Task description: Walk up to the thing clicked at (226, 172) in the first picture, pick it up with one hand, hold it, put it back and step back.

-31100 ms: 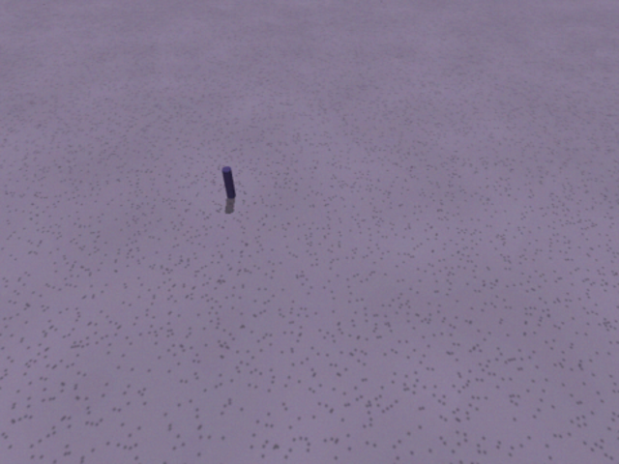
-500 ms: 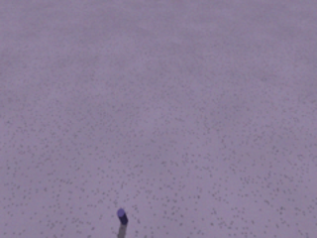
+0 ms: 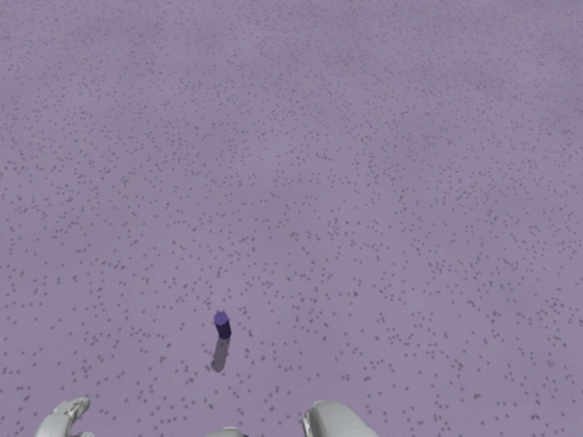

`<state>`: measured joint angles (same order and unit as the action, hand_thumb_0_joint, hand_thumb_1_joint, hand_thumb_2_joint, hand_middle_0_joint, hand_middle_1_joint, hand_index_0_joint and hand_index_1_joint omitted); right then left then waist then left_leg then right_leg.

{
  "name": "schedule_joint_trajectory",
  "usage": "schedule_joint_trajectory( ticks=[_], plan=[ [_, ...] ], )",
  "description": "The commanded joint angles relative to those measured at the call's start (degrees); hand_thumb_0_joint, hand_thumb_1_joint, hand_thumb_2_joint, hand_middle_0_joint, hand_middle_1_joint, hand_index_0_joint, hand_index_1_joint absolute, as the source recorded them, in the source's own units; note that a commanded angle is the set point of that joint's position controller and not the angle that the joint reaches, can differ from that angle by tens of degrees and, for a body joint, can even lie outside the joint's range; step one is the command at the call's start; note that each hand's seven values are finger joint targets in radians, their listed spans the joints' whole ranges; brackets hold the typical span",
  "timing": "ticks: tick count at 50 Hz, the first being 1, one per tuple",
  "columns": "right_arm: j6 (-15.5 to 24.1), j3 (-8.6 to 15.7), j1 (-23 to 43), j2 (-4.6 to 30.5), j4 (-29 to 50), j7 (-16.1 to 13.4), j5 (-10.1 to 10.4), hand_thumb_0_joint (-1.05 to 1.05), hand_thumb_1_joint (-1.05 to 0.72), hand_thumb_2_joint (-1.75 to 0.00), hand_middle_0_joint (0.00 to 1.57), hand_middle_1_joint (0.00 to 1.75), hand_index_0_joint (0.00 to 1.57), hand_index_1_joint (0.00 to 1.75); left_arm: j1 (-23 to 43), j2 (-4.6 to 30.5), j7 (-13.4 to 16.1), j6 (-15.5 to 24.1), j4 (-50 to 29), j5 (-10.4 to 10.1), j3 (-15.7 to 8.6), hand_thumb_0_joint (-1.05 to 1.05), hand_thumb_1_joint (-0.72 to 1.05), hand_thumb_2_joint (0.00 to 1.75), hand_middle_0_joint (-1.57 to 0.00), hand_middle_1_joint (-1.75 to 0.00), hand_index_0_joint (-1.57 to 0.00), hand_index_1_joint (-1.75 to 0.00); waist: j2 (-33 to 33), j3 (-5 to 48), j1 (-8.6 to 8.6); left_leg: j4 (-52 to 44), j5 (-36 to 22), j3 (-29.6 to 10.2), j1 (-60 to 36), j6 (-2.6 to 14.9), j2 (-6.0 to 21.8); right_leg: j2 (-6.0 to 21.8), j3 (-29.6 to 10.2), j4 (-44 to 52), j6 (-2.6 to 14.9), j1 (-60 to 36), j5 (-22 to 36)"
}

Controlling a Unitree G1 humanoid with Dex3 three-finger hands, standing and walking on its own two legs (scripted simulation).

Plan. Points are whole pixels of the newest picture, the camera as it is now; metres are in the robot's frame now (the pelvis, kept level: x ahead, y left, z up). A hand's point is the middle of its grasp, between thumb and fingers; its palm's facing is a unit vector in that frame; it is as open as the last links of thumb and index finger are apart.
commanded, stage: step back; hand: left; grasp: from the side
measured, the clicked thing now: (223, 326) +0.46 +0.15 -0.68
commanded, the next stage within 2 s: none
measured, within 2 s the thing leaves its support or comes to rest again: neither
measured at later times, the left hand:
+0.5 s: hand out of the picture +0.02 +0.25 -0.13, palm faces -0.03 -0.91 -0.42, open 7.4 cm
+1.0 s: hand out of the picture -0.18 +0.27 -0.16, palm faces -0.07 -0.91 -0.41, open 7.4 cm
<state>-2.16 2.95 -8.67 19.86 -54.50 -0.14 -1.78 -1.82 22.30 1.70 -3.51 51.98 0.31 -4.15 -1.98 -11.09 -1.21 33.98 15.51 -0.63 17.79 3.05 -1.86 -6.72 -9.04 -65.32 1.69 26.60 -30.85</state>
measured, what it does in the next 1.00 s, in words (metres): walks backwards: right foot, then left foot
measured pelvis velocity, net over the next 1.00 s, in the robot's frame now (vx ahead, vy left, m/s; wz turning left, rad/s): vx -0.26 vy -0.01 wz -0.08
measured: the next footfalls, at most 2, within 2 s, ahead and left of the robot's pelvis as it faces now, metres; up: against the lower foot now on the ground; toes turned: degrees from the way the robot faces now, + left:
right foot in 0.22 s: -0.03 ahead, -0.13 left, +0.00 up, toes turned +0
left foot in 0.58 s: -0.11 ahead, +0.12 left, +0.00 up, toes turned -2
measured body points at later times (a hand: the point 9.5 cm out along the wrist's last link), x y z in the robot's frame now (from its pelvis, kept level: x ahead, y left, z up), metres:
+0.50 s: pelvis -0.11 -0.01 +0.00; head -0.04 -0.03 +0.44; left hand +0.02 +0.30 -0.10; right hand -0.02 -0.33 -0.13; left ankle -0.15 +0.13 -0.67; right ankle -0.07 -0.13 -0.73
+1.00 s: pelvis -0.26 -0.01 -0.01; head -0.19 -0.01 +0.43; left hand -0.17 +0.31 -0.13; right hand -0.12 -0.33 -0.12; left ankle -0.15 +0.12 -0.73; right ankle -0.30 -0.14 -0.73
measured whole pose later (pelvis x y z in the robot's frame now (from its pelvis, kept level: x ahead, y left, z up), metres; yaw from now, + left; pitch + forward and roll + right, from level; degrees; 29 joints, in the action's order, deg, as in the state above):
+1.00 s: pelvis -0.26 -0.01 -0.01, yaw -4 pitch -2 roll +0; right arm -1.7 2.5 -3.9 21.9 -45.1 -0.4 -1.4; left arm -12.4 22.7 0.1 -2.8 49.5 1.2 -5.1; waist -0.6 -10.7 1.4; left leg 37.2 10.6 1.0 24.4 0.0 2.1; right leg -1.2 -4.1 -39.6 -0.6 12.8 -24.4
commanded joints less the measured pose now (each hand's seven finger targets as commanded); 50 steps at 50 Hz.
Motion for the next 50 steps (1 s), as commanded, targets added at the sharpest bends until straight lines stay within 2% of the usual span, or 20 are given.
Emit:
schedule_joint_trajectory(
  ticks=[1, 5, 8, 10, 11, 12, 13, 14, 18, 23, 27, 29, 30, 31, 32, 33, 36, 43, 48, 50],
  plan=[
    [2.0, 3.9, -0.4, 13.8, 6.8, -1.9, 0.3, 0.0, -0.9, -0.9, 0.2, 0.3, 0.2, 0.3, -4.6, 9.6, 0.5, 1.2, -3.8, 0.3, -2.5, 0.0, 0.9, 0.9, -0.2, -0.3, -0.2, -0.3, 7.5, 15.1, 0.12, -6.7, -32.1, -14.9, -16.1, 11.15, 15.9, 2.5, -0.8, 0.7, -2.32, 2.1, 1.2],
    [1.6, 4.0, -2.7, 14.9, 7.7, -1.9, 0.4, 0.0, -0.9, -0.9, 0.2, 0.3, 0.2, 0.3, -4.0, 9.2, 0.1, 2.2, -5.8, 0.3, -2.7, 0.0, 0.9, 0.9, -0.2, -0.3, -0.2, -0.3, 8.0, 14.9, -1.81, -4.8, -33.3, -13.4, -17.9, 11.92, 16.0, 4.3, 2.4, 13.2, -2.91, -0.4, 0.7],
    [1.0, 4.0, 0.6, 16.3, 9.0, -1.5, 0.5, 0.0, -0.9, -0.9, 0.2, 0.3, 0.2, 0.3, -8.7, 8.7, -0.3, 2.5, -4.3, 0.6, -2.9, 0.0, 0.9, 0.9, -0.2, -0.3, -0.2, -0.3, 10.2, 15.8, 0.06, -3.3, -24.3, -12.4, -11.6, 9.85, 14.7, 5.8, 6.6, 27.5, -1.83, -8.9, 6.1],
    [0.4, 3.5, 3.3, 15.7, 9.4, -1.3, 1.3, 0.0, -0.9, -0.9, 0.2, 0.3, 0.2, 0.3, -13.6, 8.3, -0.3, 3.0, -1.8, 1.1, -3.3, 0.0, 0.9, 0.9, -0.2, -0.3, -0.2, -0.3, 8.8, 16.4, 2.63, 0.4, -18.7, -9.9, -4.2, 6.27, 12.6, 5.5, 8.1, 39.5, -0.33, -18.4, 18.7],
    [0.4, 3.0, 3.5, 14.2, 9.5, -1.1, 1.9, 0.0, -0.9, -0.9, 0.2, 0.3, 0.2, 0.3, -13.7, 10.2, -0.3, 3.3, -2.4, 1.6, -3.7, 0.0, 0.9, 0.9, -0.2, -0.3, -0.2, -0.3, 5.0, 16.3, 2.69, 2.4, -11.2, -8.2, 1.5, 3.21, 9.7, 8.7, 2.1, 40.5, 1.37, -21.4, 22.6],
    [0.3, 2.3, 2.2, 12.0, 9.7, -1.0, 2.3, 0.0, -0.9, -0.9, 0.2, 0.3, 0.2, 0.3, -11.5, 14.3, -0.4, 3.6, -3.7, 2.2, -4.7, 0.0, 0.9, 0.9, -0.2, -0.3, -0.2, -0.3, -7.5, 14.9, 1.46, 11.9, 3.2, -4.5, 11.7, -0.77, 1.6, 18.9, -13.1, 43.5, 5.56, -23.3, 26.2],
    [-0.1, 2.7, 4.2, 12.2, 10.0, -1.6, 1.9, 0.0, -0.9, -0.9, 0.2, 0.3, 0.2, 0.3, -8.4, 18.8, -0.6, 3.2, -5.7, 1.6, -5.4, 0.0, 0.9, 0.9, -0.2, -0.3, -0.2, -0.3, -12.5, 11.3, 3.76, 25.1, 19.9, -4.4, 11.1, -2.53, -4.7, 29.3, -22.7, 47.5, 15.6, -11.2, 27.0],
    [-0.3, 3.6, 3.0, 14.0, 8.7, -1.9, 1.6, 0.0, -0.9, -0.9, 0.2, 0.3, 0.2, 0.3, -4.5, 18.9, -0.3, 3.5, -7.6, 2.0, -5.4, 0.0, 0.9, 0.9, -0.2, -0.3, -0.2, -0.3, -11.6, 7.6, 2.77, 33.8, 20.5, -8.9, 6.6, -3.37, -3.3, 31.5, -25.7, 48.1, 17.81, -2.5, 28.2],
    [0.2, 2.6, -2.2, 12.6, 6.1, -1.4, 2.2, 0.0, -0.9, -0.9, 0.2, 0.3, 0.2, 0.3, 0.1, 11.5, 0.0, 3.6, -9.6, 1.5, -4.2, 0.0, 0.9, 0.9, -0.2, -0.3, -0.2, -0.3, -5.5, 8.2, -0.8, 36.9, 11.5, -9.8, 10.2, -3.19, -7.0, 18.0, -3.8, 42.2, 9.13, -10.8, 38.5],
    [1.2, 1.5, -0.1, 11.7, 8.5, -1.8, 1.9, 0.0, -0.9, -0.9, 0.2, 0.3, 0.2, 0.3, -8.6, 10.0, 0.8, 3.2, -9.7, 1.8, -3.8, 0.0, 0.9, 0.9, -0.2, -0.3, -0.2, -0.3, -7.2, 14.3, 4.38, 19.6, 14.5, -6.3, 14.1, -4.74, -2.7, 19.2, -3.9, 36.1, 10.66, -30.1, 47.7],
    [1.8, 2.4, -4.7, 11.8, 7.6, -1.6, 1.0, 0.0, -0.9, -0.9, 0.2, 0.3, 0.2, 0.3, -6.5, 11.7, 0.6, 2.0, -11.2, 0.8, -3.6, 0.0, 0.9, 0.9, -0.2, -0.3, -0.2, -0.3, -9.7, 17.7, 2.13, -2.9, 6.5, -1.8, 2.8, -2.69, 0.8, 19.4, -2.4, 29.8, 8.75, -27.8, 49.4],
    [2.3, 3.4, -6.7, 12.9, 6.8, -1.6, 0.1, 0.0, -0.9, -0.9, 0.2, 0.3, 0.2, 0.3, -5.1, 11.3, -0.1, 1.0, -12.1, 0.0, -3.0, 0.0, 0.9, 0.9, -0.2, -0.3, -0.2, -0.3, -5.8, 17.5, 0.61, -11.8, -11.4, -3.6, -7.1, -1.66, 2.2, 15.3, -0.3, 25.2, 4.44, -17.3, 38.4],
    [2.4, 4.8, -5.1, 17.9, 7.8, -1.5, -0.9, 0.0, -0.9, -0.9, 0.2, 0.3, 0.2, 0.3, -6.8, 9.1, -0.2, 0.9, -12.8, -0.1, -2.5, 0.0, 0.9, 0.9, -0.2, -0.3, -0.2, -0.3, 5.5, 17.8, 1.57, -10.9, -21.2, -17.3, -13.0, 1.77, 12.5, 9.0, 2.8, 18.3, 1.45, -5.9, 24.2],
    [2.2, 5.0, -1.7, 21.6, 8.9, -0.9, -0.7, 0.0, -0.9, -0.9, 0.2, 0.3, 0.2, 0.3, -5.2, 8.6, 0.1, 0.9, -12.4, -0.3, -2.8, 0.0, 0.9, 0.9, -0.2, -0.3, -0.2, -0.3, 14.3, 14.4, 1.17, -13.7, -24.7, -27.1, -9.8, 8.64, 21.2, 0.1, 5.2, 10.5, -0.16, 1.1, -3.2],
    [2.2, 5.5, -2.1, 23.9, 9.3, -0.8, -0.6, 0.0, -0.9, -0.9, 0.2, 0.3, 0.2, 0.3, -2.6, 10.4, 0.9, 0.9, -12.4, 0.4, -3.6, 0.0, 0.9, 0.9, -0.2, -0.3, -0.2, -0.3, 16.2, 13.2, -2.33, -15.1, -23.0, -32.2, -1.0, 15.21, 25.7, 0.9, -1.4, 0.4, -0.7, -2.5, -9.4],
    [2.3, 5.1, -0.2, 21.8, 8.9, -1.2, -0.4, 0.0, -0.9, -0.9, 0.2, 0.3, 0.2, 0.3, -2.6, 11.6, 0.9, 1.0, -11.3, 0.6, -3.7, 0.0, 0.9, 0.9, -0.2, -0.3, -0.2, -0.3, 13.2, 10.4, -1.12, -15.4, -18.7, -30.4, 2.0, 15.5, 25.2, 2.5, -2.7, -5.0, -0.49, -2.1, -5.7],
    [2.2, 3.2, 5.8, 15.0, 10.7, -1.5, -0.5, 0.0, -0.9, -0.9, 0.2, 0.3, 0.2, 0.3, -9.9, 10.1, 0.0, 0.9, -8.8, -0.4, -3.7, 0.0, 0.9, 0.9, -0.2, -0.3, -0.2, -0.3, 8.9, 9.0, 4.14, -11.7, -21.0, -11.6, -3.7, 7.43, 13.4, -0.3, -3.0, -8.0, 0.0, 2.8, 3.9],
    [2.0, 3.7, -0.4, 15.3, 11.1, -1.5, 0.1, 0.0, -0.9, -0.9, 0.2, 0.3, 0.2, 0.3, -9.1, 9.4, -0.5, 1.8, -9.1, 0.5, -3.5, 0.0, 0.9, 0.9, -0.2, -0.3, -0.2, -0.3, 11.2, 11.9, -1.0, -8.6, -22.8, -12.3, -12.4, 12.4, 15.9, 2.7, 2.3, 6.8, -4.11, 0.0, 1.1],
    [0.6, 4.2, 1.9, 17.1, 12.4, -1.2, 0.3, 0.0, -0.9, -0.9, 0.2, 0.3, 0.2, 0.3, -15.7, 9.3, -0.9, 2.5, -5.8, 0.8, -3.7, 0.0, 0.9, 0.9, -0.2, -0.3, -0.2, -0.3, 13.4, 17.5, 0.95, -4.0, -17.4, -11.3, -9.7, 8.62, 14.3, 5.6, 7.6, 33.5, -2.09, -13.1, 9.3],
    [-0.2, 3.7, 3.8, 15.8, 12.6, -1.1, 1.4, 0.0, -0.9, -0.9, 0.2, 0.3, 0.2, 0.3, -18.8, 10.4, -0.9, 2.8, -3.9, 1.6, -4.2, 0.0, 0.9, 0.9, -0.2, -0.3, -0.2, -0.3, 10.1, 17.1, 2.77, -0.3, -9.8, -9.5, -0.6, 4.06, 10.9, 6.5, 6.3, 42.6, 0.09, -20.6, 18.3]
  ],
)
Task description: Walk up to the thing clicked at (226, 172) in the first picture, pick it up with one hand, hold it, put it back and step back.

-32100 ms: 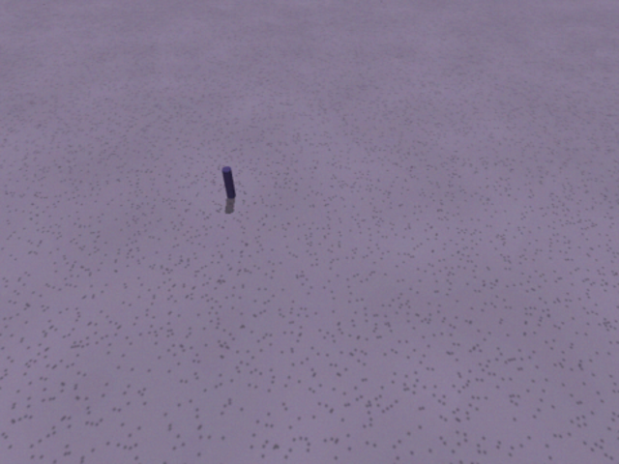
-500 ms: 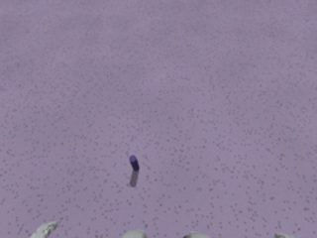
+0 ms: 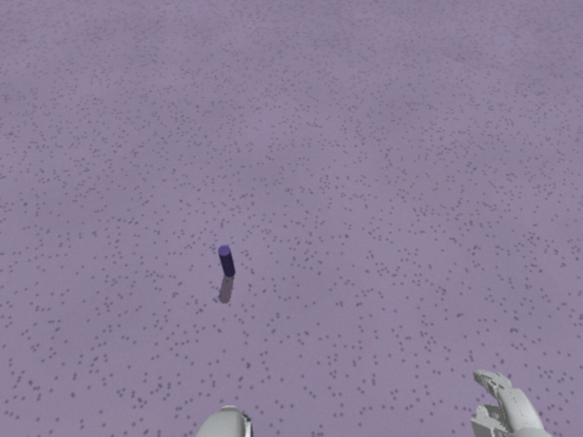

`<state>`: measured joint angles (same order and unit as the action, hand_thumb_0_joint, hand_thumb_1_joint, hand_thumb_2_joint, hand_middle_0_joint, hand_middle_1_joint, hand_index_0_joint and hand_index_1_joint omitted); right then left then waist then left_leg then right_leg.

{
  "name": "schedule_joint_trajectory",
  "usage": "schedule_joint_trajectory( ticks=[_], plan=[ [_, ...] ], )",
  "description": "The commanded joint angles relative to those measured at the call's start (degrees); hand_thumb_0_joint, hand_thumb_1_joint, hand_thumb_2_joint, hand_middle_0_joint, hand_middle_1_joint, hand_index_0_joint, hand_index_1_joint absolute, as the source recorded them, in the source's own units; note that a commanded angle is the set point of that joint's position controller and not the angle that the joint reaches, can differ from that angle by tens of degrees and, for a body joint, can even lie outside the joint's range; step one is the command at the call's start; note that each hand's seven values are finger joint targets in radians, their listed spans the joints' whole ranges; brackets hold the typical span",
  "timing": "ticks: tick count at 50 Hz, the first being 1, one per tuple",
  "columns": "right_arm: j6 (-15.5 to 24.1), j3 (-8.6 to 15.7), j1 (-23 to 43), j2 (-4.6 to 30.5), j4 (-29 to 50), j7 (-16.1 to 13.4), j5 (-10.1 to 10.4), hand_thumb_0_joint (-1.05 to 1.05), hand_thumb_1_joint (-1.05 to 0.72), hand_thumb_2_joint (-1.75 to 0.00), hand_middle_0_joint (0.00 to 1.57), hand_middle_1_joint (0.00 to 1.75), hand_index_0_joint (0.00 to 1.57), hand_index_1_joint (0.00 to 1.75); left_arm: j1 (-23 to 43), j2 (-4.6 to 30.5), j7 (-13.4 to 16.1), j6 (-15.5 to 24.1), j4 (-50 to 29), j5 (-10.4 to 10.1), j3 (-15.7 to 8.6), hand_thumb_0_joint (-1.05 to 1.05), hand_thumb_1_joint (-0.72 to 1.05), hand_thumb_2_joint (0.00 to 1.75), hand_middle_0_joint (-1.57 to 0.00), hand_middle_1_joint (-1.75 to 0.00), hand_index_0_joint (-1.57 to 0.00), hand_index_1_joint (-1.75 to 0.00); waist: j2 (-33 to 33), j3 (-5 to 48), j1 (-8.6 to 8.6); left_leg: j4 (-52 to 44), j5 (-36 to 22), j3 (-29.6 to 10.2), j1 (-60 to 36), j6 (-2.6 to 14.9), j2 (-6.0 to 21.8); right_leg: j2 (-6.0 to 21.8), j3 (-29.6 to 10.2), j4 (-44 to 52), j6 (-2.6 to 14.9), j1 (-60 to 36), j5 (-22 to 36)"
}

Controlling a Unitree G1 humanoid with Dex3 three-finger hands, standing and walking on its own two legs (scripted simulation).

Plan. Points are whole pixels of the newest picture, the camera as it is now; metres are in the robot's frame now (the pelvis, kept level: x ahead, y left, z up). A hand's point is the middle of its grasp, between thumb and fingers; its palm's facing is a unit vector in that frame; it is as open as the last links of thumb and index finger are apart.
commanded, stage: step back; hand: left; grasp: from the side
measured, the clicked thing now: (227, 261) +0.70 +0.22 -0.67
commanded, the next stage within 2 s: stand in 1.96 s
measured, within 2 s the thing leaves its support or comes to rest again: neither
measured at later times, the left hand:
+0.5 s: hand out of the picture -0.04 +0.26 -0.13, palm faces +0.08 -0.93 -0.36, open 7.4 cm
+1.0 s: hand out of the picture -0.28 +0.22 -0.11, palm faces +0.06 -0.88 -0.47, open 7.4 cm
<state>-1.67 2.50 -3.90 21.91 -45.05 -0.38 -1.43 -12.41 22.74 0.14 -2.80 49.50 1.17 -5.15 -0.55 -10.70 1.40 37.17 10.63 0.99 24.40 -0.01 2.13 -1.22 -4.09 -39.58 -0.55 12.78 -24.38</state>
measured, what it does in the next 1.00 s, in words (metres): walks backwards: left foot, then right foot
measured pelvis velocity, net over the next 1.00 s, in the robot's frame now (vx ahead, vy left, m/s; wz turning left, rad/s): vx -0.32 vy -0.06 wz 0.07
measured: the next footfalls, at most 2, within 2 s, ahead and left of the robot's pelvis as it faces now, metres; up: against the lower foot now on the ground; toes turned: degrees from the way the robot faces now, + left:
left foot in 0.36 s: -0.11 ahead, +0.10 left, +0.00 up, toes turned +3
right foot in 0.74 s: -0.26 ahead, -0.17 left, +0.00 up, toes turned +5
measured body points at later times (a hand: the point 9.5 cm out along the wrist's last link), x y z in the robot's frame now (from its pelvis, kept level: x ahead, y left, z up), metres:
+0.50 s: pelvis -0.16 -0.01 +0.01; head -0.11 +0.01 +0.46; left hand -0.05 +0.31 -0.11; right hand -0.06 -0.31 -0.10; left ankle -0.15 +0.10 -0.72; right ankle -0.12 -0.14 -0.65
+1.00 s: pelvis -0.32 -0.06 +0.01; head -0.28 -0.09 +0.46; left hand -0.28 +0.27 -0.08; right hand -0.21 -0.37 -0.13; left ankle -0.36 +0.09 -0.67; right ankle -0.28 -0.17 -0.72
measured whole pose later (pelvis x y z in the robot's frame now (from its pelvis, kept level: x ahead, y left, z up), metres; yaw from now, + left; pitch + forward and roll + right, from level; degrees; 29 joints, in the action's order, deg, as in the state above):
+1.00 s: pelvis -0.32 -0.06 +0.01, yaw +4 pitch -1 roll +2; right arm -2.7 3.2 -11.4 23.8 -51.4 -0.6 -0.8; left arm -13.0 20.8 0.3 -1.0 50.4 3.4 -4.4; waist 3.0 -5.6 1.7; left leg 54.8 27.3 -6.8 21.5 -1.1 -3.5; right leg 1.4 -0.4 -36.5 1.1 18.7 -17.0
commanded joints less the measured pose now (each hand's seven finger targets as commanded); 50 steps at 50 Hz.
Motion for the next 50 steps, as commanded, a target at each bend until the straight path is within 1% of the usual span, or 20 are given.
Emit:
schedule_joint_trajectory(
  ticks=[1, 2, 3, 7, 13, 17, 18, 20, 21, 22, 25, 31, 36, 37, 38, 39, 40, 43, 46, 50],
  plan=[
    [-0.7, 3.7, -1.5, 11.9, 4.0, -0.8, 1.4, 0.0, -0.9, -0.9, 0.2, 0.3, 0.2, 0.3, -7.1, 13.7, 0.5, 2.3, -2.4, 1.6, -4.1, 0.0, 0.9, 0.9, -0.2, -0.3, -0.2, -0.3, -1.7, 14.1, -0.23, 3.7, 5.4, -9.1, 3.4, 3.38, 0.5, 8.7, -12.8, 17.4, 5.67, -7.3, 8.9],
    [-0.5, 3.4, 0.5, 9.8, 5.0, -1.3, 1.5, 0.0, -0.9, -0.9, 0.2, 0.3, 0.2, 0.3, -2.9, 18.7, 0.3, 2.0, -4.7, 1.2, -5.2, 0.0, 0.9, 0.9, -0.2, -0.3, -0.2, -0.3, -12.8, 9.8, 1.16, 15.8, 20.7, -5.8, 7.5, 0.37, -8.8, 19.3, -23.6, 22.0, 12.71, 2.4, 7.1],
    [-0.8, 4.4, 0.6, 12.3, 4.1, -1.9, 1.0, 0.0, -0.9, -0.9, 0.2, 0.3, 0.2, 0.3, 1.7, 21.6, 0.7, 2.1, -6.9, 1.7, -5.5, 0.0, 0.9, 0.9, -0.2, -0.3, -0.2, -0.3, -16.6, 6.3, 2.13, 27.6, 24.3, -10.2, 3.0, -0.7, -6.2, 26.7, -31.7, 25.5, 18.56, 14.6, 6.6],
    [-0.2, 3.4, -7.3, 10.4, -0.4, -1.5, 1.7, 0.0, -0.9, -0.9, 0.2, 0.3, 0.2, 0.3, 9.1, 12.1, 1.2, 2.4, -8.5, 1.2, -3.7, 0.0, 0.9, 0.9, -0.2, -0.3, -0.2, -0.3, -8.0, 6.8, -3.81, 32.5, 15.2, -10.7, 3.5, -0.01, -10.5, 12.1, -6.3, 16.1, 10.09, 7.0, 26.4],
    [1.1, 2.3, -5.9, 9.1, 1.1, -1.8, 0.8, 0.0, -0.9, -0.9, 0.2, 0.3, 0.2, 0.3, 0.5, 10.8, 2.3, 1.7, -8.6, 1.4, -3.5, 0.0, 0.9, 0.9, -0.2, -0.3, -0.2, -0.3, -10.2, 12.8, 2.19, 11.8, 19.7, -5.9, 5.8, -1.45, -5.4, 14.4, -7.6, 9.3, 11.99, -13.5, 37.3],
    [1.6, 3.2, -12.4, 9.2, -1.6, -1.6, 0.3, 0.0, -0.9, -0.9, 0.2, 0.3, 0.2, 0.3, 3.2, 11.9, 1.8, 0.3, -9.8, 0.0, -2.8, 0.0, 0.9, 0.9, -0.2, -0.3, -0.2, -0.3, -9.4, 16.7, -0.68, -13.2, 4.5, -0.3, -7.7, 0.35, -4.3, 12.9, -5.2, 1.2, 9.39, -10.5, 37.1],
    [1.7, 3.8, -12.9, 10.2, -1.7, -1.6, -0.1, 0.0, -0.9, -0.9, 0.2, 0.3, 0.2, 0.3, 3.8, 11.1, 1.6, -0.1, -10.5, -0.1, -2.3, 0.0, 0.9, 0.9, -0.2, -0.3, -0.2, -0.3, -7.8, 16.8, -0.84, -15.3, -3.4, -3.3, -11.9, 1.23, -2.7, 11.7, -5.3, 0.0, 7.29, -5.4, 31.7],
    [1.3, 5.5, -8.7, 19.3, -0.4, -1.3, -1.1, 0.0, -0.9, -0.9, 0.2, 0.3, 0.2, 0.3, 4.1, 7.7, 1.5, -0.3, -11.4, -0.9, -1.4, 0.0, 0.9, 0.9, -0.2, -0.3, -0.2, -0.3, 12.0, 14.3, -0.35, -16.7, -16.0, -28.0, -16.9, 10.97, 16.3, -3.2, 2.3, -13.3, 2.2, 15.6, -5.6],
    [1.3, 6.0, -8.2, 22.8, 0.4, -1.0, -1.0, 0.0, -0.9, -0.9, 0.2, 0.3, 0.2, 0.3, 8.2, 10.6, 2.3, -0.5, -11.1, -0.3, -2.7, 0.0, 0.9, 0.9, -0.2, -0.3, -0.2, -0.3, 14.8, 12.3, -4.38, -19.0, -14.3, -34.3, -4.4, 18.41, 22.4, -3.0, -4.4, -24.9, 1.32, 10.9, -15.6],
    [1.8, 5.7, -5.2, 20.2, 0.3, -1.5, -1.0, 0.0, -0.9, -0.9, 0.2, 0.3, 0.2, 0.3, 7.8, 11.8, 2.2, -0.6, -10.0, -0.1, -2.9, 0.0, 0.9, 0.9, -0.2, -0.3, -0.2, -0.3, 11.1, 9.2, -2.7, -19.3, -12.0, -32.3, -0.8, 18.38, 22.0, -2.0, -7.8, -30.7, 1.61, 9.8, -12.5],
    [1.8, 3.7, -0.4, 13.7, 1.7, -1.8, -1.2, 0.0, -0.9, -0.9, 0.2, 0.3, 0.2, 0.3, 1.5, 10.3, 1.4, -0.6, -7.1, -0.9, -2.7, 0.0, 0.9, 0.9, -0.2, -0.3, -0.2, -0.3, 6.3, 9.5, 1.59, -13.9, -18.5, -14.2, -7.4, 12.51, 11.7, -4.9, -7.3, -35.2, 1.95, 14.5, -4.0],
    [0.9, 4.0, -5.0, 13.1, 1.6, -1.5, -0.6, 0.0, -0.9, -0.9, 0.2, 0.3, 0.2, 0.3, 1.9, 8.8, 1.1, 1.1, -6.9, -0.1, -1.9, 0.0, 0.9, 0.9, -0.2, -0.3, -0.2, -0.3, 10.9, 12.7, -2.07, -8.5, -22.5, -13.2, -20.5, 14.81, 12.6, -0.1, -1.9, -12.6, -1.53, 13.3, -6.6],
    [-1.3, 4.1, -1.5, 15.0, 2.2, -0.8, 0.4, 0.0, -0.9, -0.9, 0.2, 0.3, 0.2, 0.3, -5.4, 9.0, 1.0, 2.0, -1.2, 0.3, -1.9, 0.0, 0.9, 0.9, -0.2, -0.3, -0.2, -0.3, 12.0, 18.5, 0.28, -2.5, -12.8, -9.1, -13.2, 9.1, 8.4, -0.6, 5.7, 16.9, 1.14, -3.4, 10.4],
    [-1.3, 3.5, -0.9, 13.3, 2.7, -0.7, 0.8, 0.0, -0.9, -0.9, 0.2, 0.3, 0.2, 0.3, -6.0, 11.1, 1.0, 2.1, -0.9, 0.9, -2.5, 0.0, 0.9, 0.9, -0.2, -0.3, -0.2, -0.3, 7.6, 17.1, 0.51, 0.7, -3.7, -8.0, -5.7, 6.27, 5.7, 2.1, -0.2, 15.7, 2.6, -5.5, 11.0],
    [-1.1, 2.6, -1.0, 9.7, 3.9, -0.7, 1.0, 0.0, -0.9, -0.9, 0.2, 0.3, 0.2, 0.3, -5.9, 16.0, 0.9, 2.3, -1.5, 1.7, -4.0, 0.0, 0.9, 0.9, -0.2, -0.3, -0.2, -0.3, -6.6, 14.3, 0.6, 9.0, 11.7, -6.1, 7.3, 2.6, -2.6, 12.2, -17.0, 18.4, 6.2, -6.1, 7.5],
    [-1.2, 3.3, 1.3, 10.3, 4.7, -1.6, 0.9, 0.0, -0.9, -0.9, 0.2, 0.3, 0.2, 0.3, -1.4, 22.3, 1.0, 2.0, -4.0, 1.9, -5.2, 0.0, 0.9, 0.9, -0.2, -0.3, -0.2, -0.3, -14.8, 11.2, 3.6, 22.0, 23.9, -8.1, 6.0, -0.18, -7.5, 24.9, -29.5, 23.3, 16.79, 8.0, 6.3],
    [-1.4, 4.7, -0.2, 12.8, 3.6, -1.9, 1.0, 0.0, -0.9, -0.9, 0.2, 0.3, 0.2, 0.3, 3.9, 22.2, 1.4, 2.3, -5.8, 1.3, -5.1, 0.0, 0.9, 0.9, -0.2, -0.3, -0.2, -0.3, -14.6, 6.6, 1.75, 30.1, 23.9, -12.7, 2.1, -0.77, -3.6, 28.5, -32.9, 25.9, 19.06, 19.0, 4.6],
    [-1.0, 3.7, -4.6, 11.7, -0.5, -1.1, 1.2, 0.0, -0.9, -0.9, 0.2, 0.3, 0.2, 0.3, 9.5, 13.3, 1.7, 3.0, -6.1, 1.5, -2.7, 0.0, 0.9, 0.9, -0.2, -0.3, -0.2, -0.3, -4.4, 6.3, -3.2, 33.3, 15.6, -11.0, 2.5, 0.16, -8.5, 14.2, -8.5, 16.0, 11.67, 10.9, 19.2],
    [0.2, 2.7, -4.3, 10.4, -0.4, -0.9, 0.7, 0.0, -0.9, -0.9, 0.2, 0.3, 0.2, 0.3, 1.2, 12.9, 1.5, 3.8, -4.4, 2.1, -3.0, 0.0, 0.9, 0.9, -0.2, -0.3, -0.2, -0.3, -7.0, 10.3, 1.31, 22.7, 15.0, -8.2, 5.7, -1.21, -7.1, 10.6, -7.7, 14.2, 9.58, -1.6, 10.4],
    [1.7, 2.6, -3.3, 9.6, -1.2, -0.2, -0.2, 0.0, -0.9, -0.9, 0.2, 0.3, 0.2, 0.3, -2.0, 13.7, 1.0, 3.7, -3.2, 2.0, -3.7, 0.0, 0.9, 0.9, -0.2, -0.3, -0.2, -0.3, -12.6, 12.8, 4.01, 2.1, 21.4, -3.7, 3.8, -1.52, -3.1, 14.7, -12.3, 16.2, 12.0, -11.2, -4.1]
  ],
)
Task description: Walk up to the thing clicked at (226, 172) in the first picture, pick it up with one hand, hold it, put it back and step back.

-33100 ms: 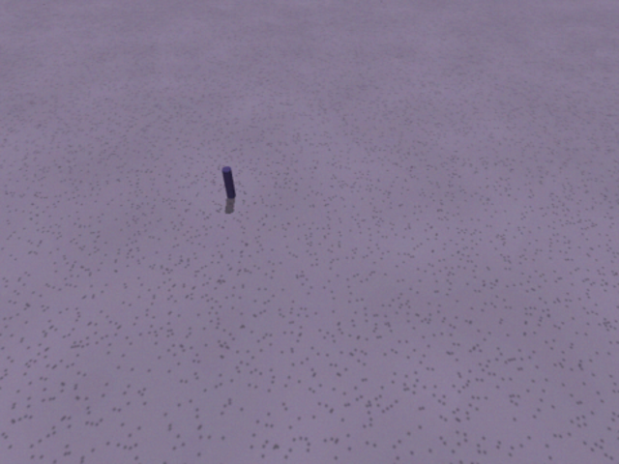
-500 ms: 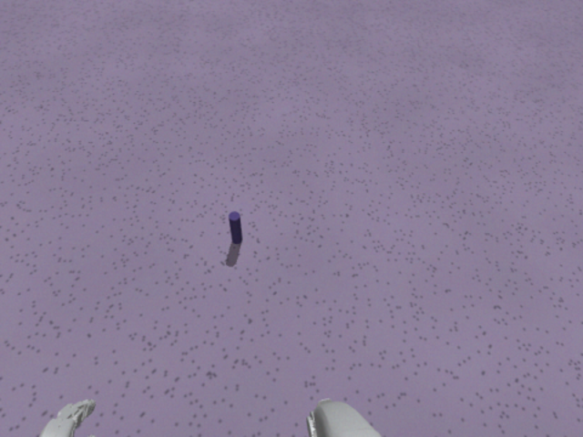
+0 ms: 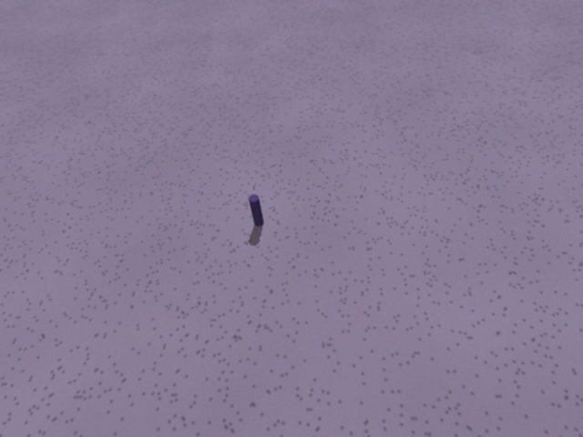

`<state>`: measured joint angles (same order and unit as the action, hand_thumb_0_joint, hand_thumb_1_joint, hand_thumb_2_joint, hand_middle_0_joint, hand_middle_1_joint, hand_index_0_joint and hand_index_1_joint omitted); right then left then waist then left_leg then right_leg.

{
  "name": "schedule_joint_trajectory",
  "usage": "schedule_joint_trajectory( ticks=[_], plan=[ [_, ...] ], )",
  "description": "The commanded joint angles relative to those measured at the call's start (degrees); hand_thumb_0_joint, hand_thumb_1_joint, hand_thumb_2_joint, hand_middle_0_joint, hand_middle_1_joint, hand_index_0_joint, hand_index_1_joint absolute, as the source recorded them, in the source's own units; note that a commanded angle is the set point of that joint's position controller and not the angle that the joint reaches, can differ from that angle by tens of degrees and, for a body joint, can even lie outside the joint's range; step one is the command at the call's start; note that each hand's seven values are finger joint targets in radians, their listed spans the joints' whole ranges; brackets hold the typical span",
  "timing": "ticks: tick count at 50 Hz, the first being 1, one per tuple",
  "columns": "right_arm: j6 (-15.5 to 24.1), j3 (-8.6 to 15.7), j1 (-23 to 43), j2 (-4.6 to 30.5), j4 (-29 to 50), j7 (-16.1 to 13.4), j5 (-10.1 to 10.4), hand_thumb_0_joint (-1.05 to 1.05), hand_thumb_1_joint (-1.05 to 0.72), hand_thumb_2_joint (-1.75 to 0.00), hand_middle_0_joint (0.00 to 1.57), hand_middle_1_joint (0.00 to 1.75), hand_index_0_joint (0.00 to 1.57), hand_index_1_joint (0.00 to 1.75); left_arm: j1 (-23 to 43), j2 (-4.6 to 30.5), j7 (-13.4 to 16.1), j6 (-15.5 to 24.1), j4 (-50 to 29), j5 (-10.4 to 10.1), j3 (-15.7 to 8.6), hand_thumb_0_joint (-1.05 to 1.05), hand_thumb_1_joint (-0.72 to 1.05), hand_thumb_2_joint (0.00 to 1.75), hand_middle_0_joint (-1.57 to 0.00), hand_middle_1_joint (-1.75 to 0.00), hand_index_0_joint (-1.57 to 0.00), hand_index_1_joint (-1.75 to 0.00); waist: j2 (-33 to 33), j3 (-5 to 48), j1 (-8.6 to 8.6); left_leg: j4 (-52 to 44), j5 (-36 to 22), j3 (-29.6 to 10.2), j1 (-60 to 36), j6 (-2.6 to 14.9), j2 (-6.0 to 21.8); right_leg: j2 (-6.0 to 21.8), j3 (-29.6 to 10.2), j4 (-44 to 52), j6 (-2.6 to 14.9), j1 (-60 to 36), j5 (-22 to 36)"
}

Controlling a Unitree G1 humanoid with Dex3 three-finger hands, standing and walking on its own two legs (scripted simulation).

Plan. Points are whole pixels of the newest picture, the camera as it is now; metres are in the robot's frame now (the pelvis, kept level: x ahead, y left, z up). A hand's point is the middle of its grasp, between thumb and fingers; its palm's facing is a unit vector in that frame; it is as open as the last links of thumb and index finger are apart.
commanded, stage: step back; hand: left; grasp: from the side
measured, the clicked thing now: (256, 210) +1.04 +0.21 -0.68
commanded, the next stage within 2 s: stand in 0.96 s
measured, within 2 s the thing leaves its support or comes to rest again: neither
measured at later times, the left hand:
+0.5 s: hand out of the picture +0.00 +0.25 -0.13, palm faces +0.09 -0.92 -0.39, open 7.4 cm
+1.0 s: hand out of the picture +0.12 +0.29 -0.14, palm faces +0.06 -0.94 -0.35, open 7.4 cm
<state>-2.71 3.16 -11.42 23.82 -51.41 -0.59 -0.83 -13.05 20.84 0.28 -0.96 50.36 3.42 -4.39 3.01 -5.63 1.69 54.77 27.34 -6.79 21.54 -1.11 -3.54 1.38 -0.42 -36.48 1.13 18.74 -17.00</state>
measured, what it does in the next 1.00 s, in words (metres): steps on the spot: left foot, then left foot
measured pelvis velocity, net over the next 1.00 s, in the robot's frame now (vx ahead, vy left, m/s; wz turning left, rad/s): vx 0.03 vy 0.03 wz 0.05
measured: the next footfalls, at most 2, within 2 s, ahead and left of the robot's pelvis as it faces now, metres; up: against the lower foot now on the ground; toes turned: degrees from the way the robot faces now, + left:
left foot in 0.06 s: +0.00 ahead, +0.13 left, +0.00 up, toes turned +0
left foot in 0.66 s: +0.07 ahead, +0.15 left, +0.00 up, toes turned +4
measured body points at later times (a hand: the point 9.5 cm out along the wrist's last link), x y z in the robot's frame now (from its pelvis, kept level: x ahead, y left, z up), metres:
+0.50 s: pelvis -0.02 -0.02 +0.01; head -0.01 -0.04 +0.46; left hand +0.00 +0.30 -0.11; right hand +0.08 -0.33 -0.13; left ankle -0.01 +0.13 -0.69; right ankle +0.01 -0.11 -0.73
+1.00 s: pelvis +0.03 +0.03 +0.01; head +0.04 +0.03 +0.46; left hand +0.11 +0.34 -0.12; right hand +0.16 -0.26 -0.11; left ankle +0.03 +0.15 -0.73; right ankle +0.01 -0.11 -0.73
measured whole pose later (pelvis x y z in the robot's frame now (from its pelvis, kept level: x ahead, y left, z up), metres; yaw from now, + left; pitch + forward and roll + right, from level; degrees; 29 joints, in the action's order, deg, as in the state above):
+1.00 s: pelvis +0.03 +0.03 +0.01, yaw +3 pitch -2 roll +0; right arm 1.0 0.8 -3.3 18.4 -60.0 0.3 -0.6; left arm -5.1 20.8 0.0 0.9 59.8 0.3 -1.3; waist -0.3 -3.7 0.7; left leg 30.5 15.5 0.6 13.0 -0.3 1.3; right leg 2.0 1.0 -28.8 -1.6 9.3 -17.5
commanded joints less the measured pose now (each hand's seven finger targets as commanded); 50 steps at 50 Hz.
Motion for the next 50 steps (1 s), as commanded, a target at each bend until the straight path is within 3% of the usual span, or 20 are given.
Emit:
schedule_joint_trajectory(
  ticks=[1, 3, 4, 5, 6, 7, 9, 12, 15, 16, 17, 18, 19, 23, 29, 32, 34, 36, 41, 50],
  plan=[
    [3.2, 2.1, 3.2, 7.8, 4.6, 0.1, -1.0, 0.0, -0.9, -0.9, 0.2, 0.3, 0.2, 0.3, 0.0, 16.5, 0.6, 1.5, -4.4, -0.6, -4.4, 0.0, 0.9, 0.9, -0.2, -0.3, -0.2, -0.3, -17.6, 7.5, 2.5, -22.5, 4.8, 4.8, 0.7, 0.5, 3.9, 13.5, -16.3, 13.0, 10.33, -12.6, -9.7],
    [4.0, 3.1, -2.4, 7.6, 0.9, 0.1, -1.4, 0.0, -0.9, -0.9, 0.2, 0.3, 0.2, 0.3, 1.3, 15.2, 0.2, 0.8, -4.4, -1.2, -3.1, 0.0, 0.9, 0.9, -0.2, -0.3, -0.2, -0.3, -12.6, 7.5, -0.51, -38.2, -8.4, 7.1, -13.8, 2.05, 1.2, 9.8, -10.3, 6.3, 6.28, -5.0, -4.4],
    [4.3, 4.1, -4.6, 9.3, -0.2, -0.1, -2.2, 0.0, -0.9, -0.9, 0.2, 0.3, 0.2, 0.3, 0.5, 11.6, 0.2, 0.7, -4.5, -1.3, -2.1, 0.0, 0.9, 0.9, -0.2, -0.3, -0.2, -0.3, -5.7, 8.7, -1.27, -37.7, -7.5, -3.0, -22.5, 3.6, 5.9, 7.7, -8.0, -1.6, 3.68, 4.7, -4.5],
    [4.5, 4.8, -3.6, 13.0, 0.3, -0.2, -2.7, 0.0, -0.9, -0.9, 0.2, 0.3, 0.2, 0.3, 0.0, 7.6, 0.0, 0.8, -4.8, -2.2, -1.1, 0.0, 0.9, 0.9, -0.2, -0.3, -0.2, -0.3, 7.3, 7.0, -0.76, -41.1, 3.0, -21.1, -25.1, 7.52, 17.1, -0.1, -0.9, -11.4, 0.36, 17.3, -13.2],
    [4.4, 4.9, -1.2, 18.1, 1.3, 0.0, -2.1, 0.0, -0.9, -0.9, 0.2, 0.3, 0.2, 0.3, 6.1, 12.9, 0.4, 1.0, -4.2, -1.9, -2.5, 0.0, 0.9, 0.9, -0.2, -0.3, -0.2, -0.3, 5.9, 1.1, -3.45, -44.1, 21.7, -27.9, -7.0, 14.29, 23.3, 1.5, -2.5, -13.6, -0.25, 13.4, -16.0],
    [4.5, 4.8, 3.2, 17.3, 1.7, 0.3, -1.5, 0.0, -0.9, -0.9, 0.2, 0.3, 0.2, 0.3, 6.8, 15.7, 0.0, 1.3, -3.5, -1.8, -3.2, 0.0, 0.9, 0.9, -0.2, -0.3, -0.2, -0.3, 5.6, -3.8, -1.95, -45.9, 24.8, -25.9, 2.7, 15.35, 24.1, 2.5, -3.4, -16.1, 0.06, 7.4, -14.8],
    [5.0, 2.8, 6.4, 11.2, 2.3, 0.5, -2.0, 0.0, -0.9, -0.9, 0.2, 0.3, 0.2, 0.3, 2.6, 12.8, -1.1, 1.9, -1.8, -2.6, -2.7, 0.0, 0.9, 0.9, -0.2, -0.3, -0.2, -0.3, 4.6, -3.9, 0.61, -42.2, 11.2, -11.6, -1.3, 11.38, 16.1, 1.9, -2.3, -10.3, 0.23, 5.3, -9.0],
    [5.0, 3.2, 3.7, 11.2, 1.4, 1.0, -1.8, 0.0, -0.9, -0.9, 0.2, 0.3, 0.2, 0.3, 1.8, 12.0, -1.5, 2.6, 0.4, -2.3, -2.7, 0.0, 0.9, 0.9, -0.2, -0.3, -0.2, -0.3, 6.5, -2.6, -1.28, -40.5, 9.8, -7.5, -0.4, 9.16, 13.0, -0.5, 2.4, -2.4, -0.45, -0.8, -5.3],
    [3.3, 2.7, 4.2, 9.8, 1.6, 1.3, -1.0, 0.0, -0.9, -0.9, 0.2, 0.3, 0.2, 0.3, -2.1, 11.0, -0.6, 3.6, 2.5, -1.6, -2.8, 0.0, 0.9, 0.9, -0.2, -0.3, -0.2, -0.3, 4.6, 1.0, 1.03, -30.7, 9.0, -2.4, 3.0, 7.03, 11.0, -3.0, 4.2, 11.4, 0.35, -13.7, -1.3],
    [3.0, 2.0, 2.8, 7.2, 1.5, 1.1, -0.7, 0.0, -0.9, -0.9, 0.2, 0.3, 0.2, 0.3, -4.3, 11.9, -0.1, 4.1, 3.3, -1.2, -3.3, 0.0, 0.9, 0.9, -0.2, -0.3, -0.2, -0.3, -0.3, 3.3, 1.97, -22.9, 6.0, 0.0, 5.1, 5.76, 8.7, -0.7, -1.4, 14.2, 0.82, -18.5, -3.0],
    [3.1, 1.2, 3.0, 4.4, 3.1, 1.1, -0.3, 0.0, -0.9, -0.9, 0.2, 0.3, 0.2, 0.3, -6.4, 16.0, 0.4, 4.6, 3.5, -0.3, -4.3, 0.0, 0.9, 0.9, -0.2, -0.3, -0.2, -0.3, -11.4, 3.0, 2.85, -9.1, 5.7, 3.7, 14.8, 3.1, 1.7, 10.2, -21.5, 21.9, 4.7, -20.7, -16.2],
    [2.9, 1.7, 3.3, 6.3, 2.7, 0.5, -0.9, 0.0, -0.9, -0.9, 0.2, 0.3, 0.2, 0.3, -4.5, 19.7, 0.4, 4.7, 2.5, -0.4, -5.0, 0.0, 0.9, 0.9, -0.2, -0.3, -0.2, -0.3, -10.3, 1.0, 3.09, -2.0, 6.0, 0.6, 13.2, 2.49, 1.4, 20.4, -33.7, 27.4, 9.47, -10.9, -30.5],
    [3.0, 2.9, 1.5, 9.6, 1.5, 0.3, -1.1, 0.0, -0.9, -0.9, 0.2, 0.3, 0.2, 0.3, 0.7, 20.5, 0.4, 4.7, 1.0, -0.5, -5.1, 0.0, 0.9, 0.9, -0.2, -0.3, -0.2, -0.3, -8.5, -3.3, 1.29, 0.9, 5.0, -1.7, 10.1, 2.29, 3.8, 23.4, -36.0, 28.5, 12.95, -2.3, -35.5],
    [3.6, 2.7, -1.7, 7.9, -0.7, 1.1, -0.7, 0.0, -0.9, -0.9, 0.2, 0.3, 0.2, 0.3, 2.2, 15.1, 0.4, 5.7, 1.2, -1.2, -3.6, 0.0, 0.9, 0.9, -0.2, -0.3, -0.2, -0.3, -6.5, 0.3, -0.52, -2.4, -3.9, -2.2, 5.1, 1.82, 4.8, 13.8, -17.1, 23.7, 8.36, -4.3, -15.0],
    [4.0, 2.3, -0.9, 6.6, -1.5, 1.3, -1.0, 0.0, -0.9, -0.9, 0.2, 0.3, 0.2, 0.3, 4.4, 14.7, 0.1, 4.9, 0.8, -1.6, -2.9, 0.0, 0.9, 0.9, -0.2, -0.3, -0.2, -0.3, -12.0, 3.5, -0.17, -18.5, -5.7, 6.6, -2.5, 0.52, 4.8, 12.2, -7.6, 16.2, 7.9, -5.0, 5.2],
    [4.6, 2.3, -1.8, 6.3, -2.8, 0.4, -0.9, 0.0, -0.9, -0.9, 0.2, 0.3, 0.2, 0.3, 3.3, 13.1, 0.1, 3.8, 1.1, -2.5, -1.4, 0.0, 0.9, 0.9, -0.2, -0.3, -0.2, -0.3, -9.7, 6.2, -1.73, -28.8, -18.5, 8.2, -11.7, 1.62, 3.0, 9.1, -3.2, 5.8, 4.6, -3.5, 20.1],
    [4.9, 2.7, -0.9, 9.3, -2.6, -0.2, -1.4, 0.0, -0.9, -0.9, 0.2, 0.3, 0.2, 0.3, 2.2, 10.3, 0.1, 3.3, 0.7, -3.1, -0.3, 0.0, 0.9, 0.9, -0.2, -0.3, -0.2, -0.3, -2.6, 9.3, -1.1, -29.4, -27.1, -1.8, -14.9, 4.64, 11.7, 5.6, -1.4, 1.0, 1.45, -1.1, 16.5],
    [4.8, 2.6, 4.5, 13.3, -1.9, -0.1, -0.4, 0.0, -0.9, -0.9, 0.2, 0.3, 0.2, 0.3, 2.6, 11.0, 0.4, 2.3, 2.7, -3.9, -0.7, 0.0, 0.9, 0.9, -0.2, -0.3, -0.2, -0.3, 3.0, 9.0, 0.16, -32.0, -21.0, -10.1, -5.0, 11.69, 19.2, 0.0, 1.3, -0.4, -0.1, -8.0, -5.4],
    [4.5, 1.0, 6.2, 8.5, -3.3, -0.3, 0.2, 0.0, -0.9, -0.9, 0.2, 0.3, 0.2, 0.3, 3.5, 13.6, 0.7, 3.5, 4.6, -3.3, -0.7, 0.0, 0.9, 0.9, -0.2, -0.3, -0.2, -0.3, 0.8, 10.3, -0.43, -25.8, -32.2, 1.7, -6.7, 3.88, 10.6, 5.3, -3.0, 7.1, 1.54, -13.5, 18.3],
    [5.1, 0.2, 8.4, 8.6, -6.4, 0.2, 0.3, 0.0, -0.9, -0.9, 0.2, 0.3, 0.2, 0.3, 8.1, 10.9, 0.3, 3.0, 8.0, -3.3, 1.4, 0.0, 0.9, 0.9, -0.2, -0.3, -0.2, -0.3, -1.3, 8.7, -1.2, -32.7, -33.7, 0.0, -12.2, 3.67, 12.3, 5.0, -2.3, 12.4, -0.45, -13.4, 16.7]
  ],
)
